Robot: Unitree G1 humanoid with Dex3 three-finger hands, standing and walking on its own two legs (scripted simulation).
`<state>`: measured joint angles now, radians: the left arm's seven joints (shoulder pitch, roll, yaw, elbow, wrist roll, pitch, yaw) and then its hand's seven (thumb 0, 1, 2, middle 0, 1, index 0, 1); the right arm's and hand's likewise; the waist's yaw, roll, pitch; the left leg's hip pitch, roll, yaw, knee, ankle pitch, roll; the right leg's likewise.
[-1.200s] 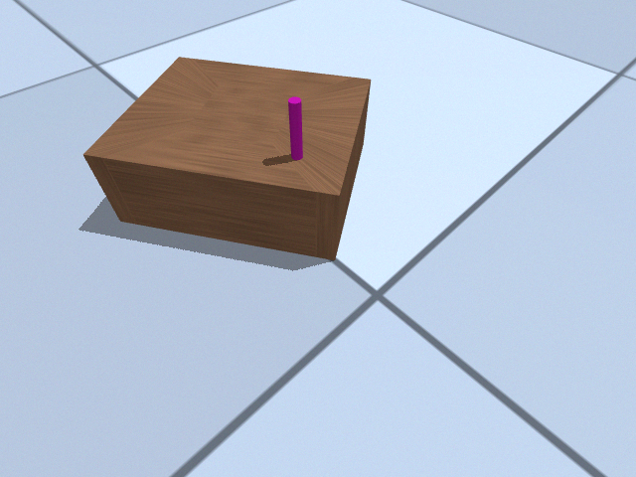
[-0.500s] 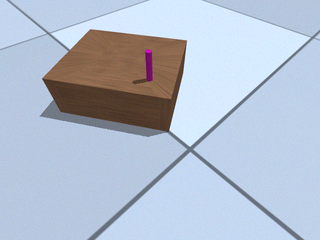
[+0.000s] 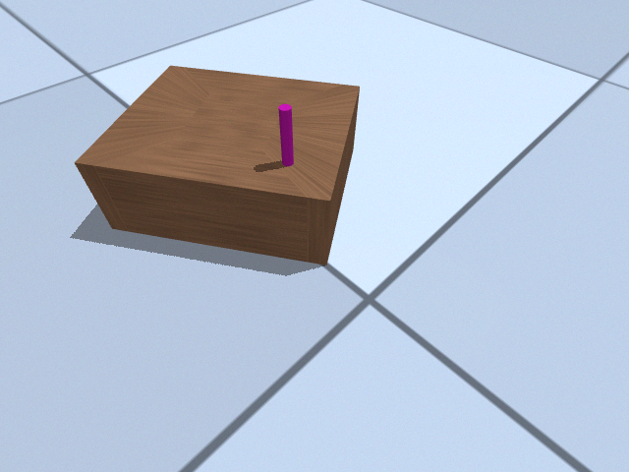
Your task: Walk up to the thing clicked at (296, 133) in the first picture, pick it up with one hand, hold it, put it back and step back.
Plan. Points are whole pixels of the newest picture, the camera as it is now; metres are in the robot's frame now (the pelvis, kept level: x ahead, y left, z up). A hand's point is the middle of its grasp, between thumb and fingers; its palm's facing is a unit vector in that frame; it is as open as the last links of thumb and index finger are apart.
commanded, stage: walk up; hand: left
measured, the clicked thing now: (286, 136) +1.19 +0.12 -0.31
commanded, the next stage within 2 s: none
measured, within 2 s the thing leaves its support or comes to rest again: neither
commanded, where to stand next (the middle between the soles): +0.67 -0.01 m, yaw -8 degrees
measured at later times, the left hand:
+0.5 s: hand (165, 453) +0.17 +0.23 -0.14, palm faces -0.07 -0.92 -0.39, open 7.4 cm
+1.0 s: hand (197, 279) +0.47 +0.24 -0.14, palm faces -0.20 -0.90 -0.39, open 7.4 cm
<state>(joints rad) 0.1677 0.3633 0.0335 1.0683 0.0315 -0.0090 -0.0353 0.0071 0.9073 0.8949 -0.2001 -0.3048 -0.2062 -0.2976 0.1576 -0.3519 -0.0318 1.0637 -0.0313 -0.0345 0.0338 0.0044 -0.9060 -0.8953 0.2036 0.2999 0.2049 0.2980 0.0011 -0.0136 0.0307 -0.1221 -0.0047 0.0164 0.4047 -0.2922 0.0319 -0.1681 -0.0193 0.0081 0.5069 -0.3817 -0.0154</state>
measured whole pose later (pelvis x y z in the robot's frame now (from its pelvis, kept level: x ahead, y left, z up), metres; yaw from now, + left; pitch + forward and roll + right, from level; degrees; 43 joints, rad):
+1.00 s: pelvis +0.36 -0.02 -0.01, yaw -8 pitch -2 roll +1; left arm 0.29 0.42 0.06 0.85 0.01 -0.06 -0.06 0.01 0.91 0.90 -0.20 -0.30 -0.20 -0.30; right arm 0.35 -0.41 -0.06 0.80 -0.01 -0.06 0.07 0.00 -0.90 -0.90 0.20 0.30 0.21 0.30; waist -0.04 0.00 0.09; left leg -0.12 0.03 0.13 0.51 -0.35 0.02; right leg -0.45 -0.06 -0.03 0.68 -0.24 -0.02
